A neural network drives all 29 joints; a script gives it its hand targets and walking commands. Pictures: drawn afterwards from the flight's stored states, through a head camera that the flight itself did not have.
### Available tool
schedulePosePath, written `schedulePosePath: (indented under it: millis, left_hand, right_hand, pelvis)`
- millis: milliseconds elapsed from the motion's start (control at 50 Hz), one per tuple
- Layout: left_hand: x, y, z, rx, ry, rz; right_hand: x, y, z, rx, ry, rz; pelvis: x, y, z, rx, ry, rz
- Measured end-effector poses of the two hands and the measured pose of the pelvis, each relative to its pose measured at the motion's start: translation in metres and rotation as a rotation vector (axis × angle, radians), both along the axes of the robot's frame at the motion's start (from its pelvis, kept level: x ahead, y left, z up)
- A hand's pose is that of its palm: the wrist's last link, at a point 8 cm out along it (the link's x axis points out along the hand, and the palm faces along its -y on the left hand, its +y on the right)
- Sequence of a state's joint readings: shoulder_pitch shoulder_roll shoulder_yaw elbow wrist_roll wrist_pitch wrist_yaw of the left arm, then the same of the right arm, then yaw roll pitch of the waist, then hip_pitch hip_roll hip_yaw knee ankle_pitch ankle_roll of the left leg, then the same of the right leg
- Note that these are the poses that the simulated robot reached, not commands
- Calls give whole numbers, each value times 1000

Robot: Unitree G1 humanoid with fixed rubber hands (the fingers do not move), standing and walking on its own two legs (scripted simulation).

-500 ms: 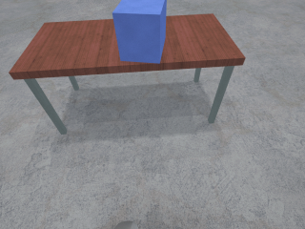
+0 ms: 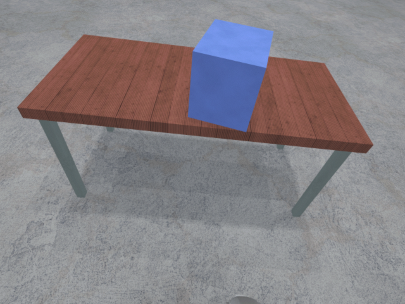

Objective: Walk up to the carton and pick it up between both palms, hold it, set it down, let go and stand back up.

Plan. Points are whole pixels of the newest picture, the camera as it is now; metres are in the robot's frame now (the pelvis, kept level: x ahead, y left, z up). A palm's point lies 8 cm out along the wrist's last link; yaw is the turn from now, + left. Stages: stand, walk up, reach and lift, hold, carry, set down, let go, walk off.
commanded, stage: walk up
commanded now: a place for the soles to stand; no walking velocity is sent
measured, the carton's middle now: (230, 74) +0.90 -0.11 +0.00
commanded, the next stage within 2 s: none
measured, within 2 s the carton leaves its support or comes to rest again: neither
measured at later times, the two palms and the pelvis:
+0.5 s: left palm (92, 279) +0.21 +0.22 -0.12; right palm (315, 252) +0.28 -0.29 -0.11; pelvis +0.20 -0.03 +0.00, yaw +1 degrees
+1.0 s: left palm (129, 176) +0.49 +0.20 -0.12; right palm (313, 221) +0.37 -0.31 -0.12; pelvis +0.38 -0.05 -0.01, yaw -1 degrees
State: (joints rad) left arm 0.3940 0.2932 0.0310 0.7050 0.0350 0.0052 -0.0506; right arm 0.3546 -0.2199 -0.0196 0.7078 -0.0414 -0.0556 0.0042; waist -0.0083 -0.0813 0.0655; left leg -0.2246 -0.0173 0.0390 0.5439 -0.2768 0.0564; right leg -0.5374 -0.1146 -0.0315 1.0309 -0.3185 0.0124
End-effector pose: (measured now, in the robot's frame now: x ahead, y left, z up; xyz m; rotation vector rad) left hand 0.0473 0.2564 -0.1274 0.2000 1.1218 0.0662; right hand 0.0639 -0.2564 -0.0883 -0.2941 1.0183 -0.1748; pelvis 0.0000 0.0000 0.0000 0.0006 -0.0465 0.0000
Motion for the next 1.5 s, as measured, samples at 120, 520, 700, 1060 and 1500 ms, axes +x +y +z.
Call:
schedulePosePath:
  millis: [120, 520, 700, 1060, 1500]
  left_hand:
    - [83, -21, 15, 14, -61, -59]
    - [169, -28, 6, 65, 40, 95]
    - [235, -7, -22, 26, 136, 53]
    - [462, -71, 10, 61, -129, -78]
    - [458, -74, 5, 12, -31, 42]
  right_hand:
    - [8, -20, -17, 35, 85, -73]
    - [233, -26, -20, 72, 23, 74]
    - [303, -7, -7, -5, -56, 34]
    - [322, -66, -46, 50, 200, -101]
    - [472, -58, -10, 62, -24, 44]
  pelvis:
    - [52, -14, 0, 16, 9, -12]
    - [210, -32, -6, -36, -5, 14]
    - [281, -13, -14, -9, -10, 0]
    - [390, -58, -18, -5, -4, -34]
    - [432, -66, -1, -1, 15, -1]
